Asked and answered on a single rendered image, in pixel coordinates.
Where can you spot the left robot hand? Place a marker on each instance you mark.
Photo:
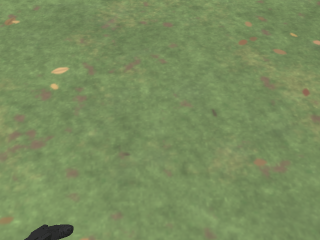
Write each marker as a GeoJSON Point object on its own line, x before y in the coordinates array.
{"type": "Point", "coordinates": [54, 232]}

